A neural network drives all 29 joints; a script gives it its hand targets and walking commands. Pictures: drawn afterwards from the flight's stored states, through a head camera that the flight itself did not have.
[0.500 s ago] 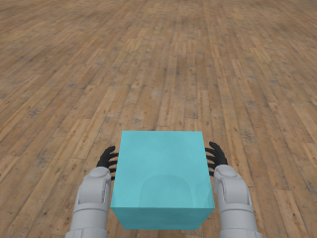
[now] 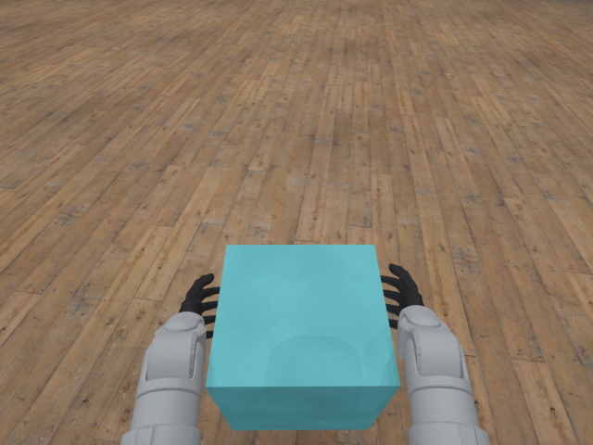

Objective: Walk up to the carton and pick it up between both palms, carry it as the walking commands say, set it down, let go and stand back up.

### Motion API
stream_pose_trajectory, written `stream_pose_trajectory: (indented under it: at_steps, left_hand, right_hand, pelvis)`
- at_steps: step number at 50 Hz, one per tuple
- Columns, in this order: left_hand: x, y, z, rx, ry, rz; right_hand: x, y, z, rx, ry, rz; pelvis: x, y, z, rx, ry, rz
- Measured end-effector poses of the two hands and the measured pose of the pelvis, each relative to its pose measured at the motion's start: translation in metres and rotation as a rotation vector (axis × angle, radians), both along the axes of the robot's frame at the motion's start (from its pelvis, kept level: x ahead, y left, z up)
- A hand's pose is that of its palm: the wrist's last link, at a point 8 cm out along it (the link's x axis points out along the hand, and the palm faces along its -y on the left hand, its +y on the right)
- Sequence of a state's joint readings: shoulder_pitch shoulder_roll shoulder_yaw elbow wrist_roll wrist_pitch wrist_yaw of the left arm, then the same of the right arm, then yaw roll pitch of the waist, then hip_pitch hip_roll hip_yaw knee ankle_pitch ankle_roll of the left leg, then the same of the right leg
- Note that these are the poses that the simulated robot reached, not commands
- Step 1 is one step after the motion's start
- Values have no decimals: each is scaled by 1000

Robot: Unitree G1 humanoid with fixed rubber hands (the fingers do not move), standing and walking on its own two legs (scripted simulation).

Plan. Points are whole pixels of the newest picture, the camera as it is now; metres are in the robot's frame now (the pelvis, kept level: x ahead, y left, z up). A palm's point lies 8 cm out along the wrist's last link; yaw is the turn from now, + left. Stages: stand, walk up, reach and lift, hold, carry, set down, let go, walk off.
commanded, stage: hold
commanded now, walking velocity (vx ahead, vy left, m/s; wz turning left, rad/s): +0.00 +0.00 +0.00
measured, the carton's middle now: (300, 341) +0.29 +0.00 -0.03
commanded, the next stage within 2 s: carry in 1.06 s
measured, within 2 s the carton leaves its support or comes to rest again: neither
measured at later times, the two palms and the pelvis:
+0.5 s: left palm (187, 325) +0.28 +0.16 +0.03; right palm (405, 319) +0.28 -0.15 +0.04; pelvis +0.01 +0.01 +0.00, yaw +0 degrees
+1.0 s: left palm (189, 326) +0.28 +0.15 +0.03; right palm (407, 321) +0.28 -0.15 +0.04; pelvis +0.00 +0.01 +0.00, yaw +0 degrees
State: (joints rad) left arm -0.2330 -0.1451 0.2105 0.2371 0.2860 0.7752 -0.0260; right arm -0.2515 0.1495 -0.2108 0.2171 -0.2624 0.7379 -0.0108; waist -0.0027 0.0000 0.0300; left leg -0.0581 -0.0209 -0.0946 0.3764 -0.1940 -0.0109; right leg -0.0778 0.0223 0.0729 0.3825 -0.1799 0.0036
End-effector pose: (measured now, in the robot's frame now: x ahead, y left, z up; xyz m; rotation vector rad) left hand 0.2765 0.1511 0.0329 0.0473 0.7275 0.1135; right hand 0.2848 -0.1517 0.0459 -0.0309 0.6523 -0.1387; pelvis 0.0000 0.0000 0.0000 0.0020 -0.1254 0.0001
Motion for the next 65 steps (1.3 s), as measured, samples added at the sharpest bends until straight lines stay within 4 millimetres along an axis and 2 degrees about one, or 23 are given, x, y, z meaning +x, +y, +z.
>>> stream_pose_trajectory:
  at_steps: [30, 52, 55, 60, 65]
  left_hand:
    - [1, 6, -4, 8, 6, -22]
    - [-2, 3, -3, 12, 3, -11]
    - [0, 2, -1, 0, -13, -5]
    - [10, -7, 3, -31, -55, -19]
    - [29, -37, 17, -32, -63, -88]
  right_hand:
    - [-4, 6, -4, -5, 7, -12]
    - [-5, 3, -5, 1, 6, -5]
    - [-4, 2, -3, 9, -10, -13]
    - [-5, -8, 4, 19, -55, -54]
    - [-10, -36, 11, 31, -66, -127]
  pelvis:
    - [6, 11, 1, -4, 12, -6]
    - [2, 6, 0, -2, 6, 0]
    - [0, 5, -4, -4, 56, -11]
    - [-7, 1, -17, 16, 116, -86]
    - [-16, -10, -30, 2, 140, -153]
